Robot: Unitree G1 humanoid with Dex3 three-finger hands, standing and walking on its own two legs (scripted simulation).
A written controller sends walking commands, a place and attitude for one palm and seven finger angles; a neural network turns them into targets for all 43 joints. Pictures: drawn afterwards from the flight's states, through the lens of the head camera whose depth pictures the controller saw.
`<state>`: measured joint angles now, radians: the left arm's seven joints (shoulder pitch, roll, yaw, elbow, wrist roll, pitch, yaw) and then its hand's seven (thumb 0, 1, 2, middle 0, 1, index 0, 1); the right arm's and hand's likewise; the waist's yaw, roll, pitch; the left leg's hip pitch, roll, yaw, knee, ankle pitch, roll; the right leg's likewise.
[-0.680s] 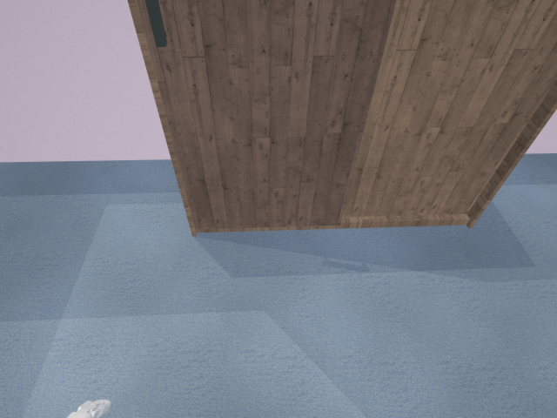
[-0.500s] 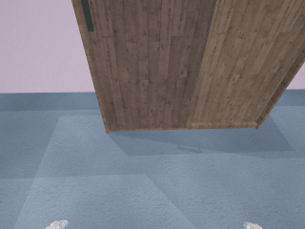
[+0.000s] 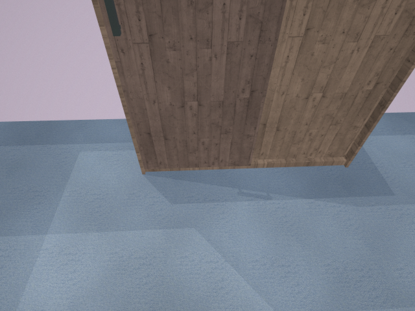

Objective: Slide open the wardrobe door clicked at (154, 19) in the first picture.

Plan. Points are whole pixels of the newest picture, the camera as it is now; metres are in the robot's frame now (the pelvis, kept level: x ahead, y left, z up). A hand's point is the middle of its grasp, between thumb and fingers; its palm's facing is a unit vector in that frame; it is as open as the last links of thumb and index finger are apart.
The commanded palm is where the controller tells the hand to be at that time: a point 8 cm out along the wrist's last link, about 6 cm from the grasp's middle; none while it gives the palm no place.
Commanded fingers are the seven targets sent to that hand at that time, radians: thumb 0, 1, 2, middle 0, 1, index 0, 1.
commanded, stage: stand and wait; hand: left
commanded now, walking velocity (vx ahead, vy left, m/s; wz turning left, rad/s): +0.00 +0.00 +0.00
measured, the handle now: out of the picture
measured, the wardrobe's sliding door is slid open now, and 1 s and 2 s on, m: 0.00 0.00 0.00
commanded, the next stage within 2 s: look at it before walking up in 0.14 s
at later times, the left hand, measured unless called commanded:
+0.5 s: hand out of the picture +0.08 +0.24 -0.15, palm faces -0.03 -0.94 -0.33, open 7.4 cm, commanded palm none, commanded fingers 0.00 0.90 0.90 -0.20 -0.30 -0.20 -0.30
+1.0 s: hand out of the picture +0.08 +0.25 -0.15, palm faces +0.01 -0.94 -0.35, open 7.4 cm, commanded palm none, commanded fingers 0.00 0.90 0.90 -0.20 -0.30 -0.20 -0.30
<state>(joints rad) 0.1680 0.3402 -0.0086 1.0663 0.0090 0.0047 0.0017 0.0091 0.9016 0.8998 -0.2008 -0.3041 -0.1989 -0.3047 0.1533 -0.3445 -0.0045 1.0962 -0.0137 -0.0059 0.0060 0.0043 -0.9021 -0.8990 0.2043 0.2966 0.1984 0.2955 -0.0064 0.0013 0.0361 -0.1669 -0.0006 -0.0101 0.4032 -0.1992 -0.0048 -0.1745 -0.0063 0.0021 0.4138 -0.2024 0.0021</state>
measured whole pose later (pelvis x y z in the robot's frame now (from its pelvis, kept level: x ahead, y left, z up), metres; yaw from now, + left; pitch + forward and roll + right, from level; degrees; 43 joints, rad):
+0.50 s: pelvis +0.00 +0.00 +0.00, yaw +0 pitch -2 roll +0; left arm 0.14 0.34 -0.01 1.07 0.01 0.00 0.00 0.01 0.90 0.90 -0.20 -0.30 -0.20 -0.30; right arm 0.13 -0.34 0.00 1.10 -0.01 -0.02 0.01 0.00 -0.90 -0.90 0.20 0.30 0.20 0.30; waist -0.01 0.00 0.03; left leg -0.16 0.00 -0.01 0.38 -0.19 -0.01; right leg -0.17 0.00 0.00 0.38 -0.19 0.00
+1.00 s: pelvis +0.01 +0.00 +0.00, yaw +2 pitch -2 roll +0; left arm 0.13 0.33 0.00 1.06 0.01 0.01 0.01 0.01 0.90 0.90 -0.20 -0.30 -0.20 -0.30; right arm 0.12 -0.34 0.00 1.08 -0.01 0.00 0.00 0.00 -0.90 -0.90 0.20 0.30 0.20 0.30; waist -0.01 0.00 0.04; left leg -0.17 -0.01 -0.04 0.39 -0.20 -0.01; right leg -0.17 -0.02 -0.02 0.41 -0.21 0.00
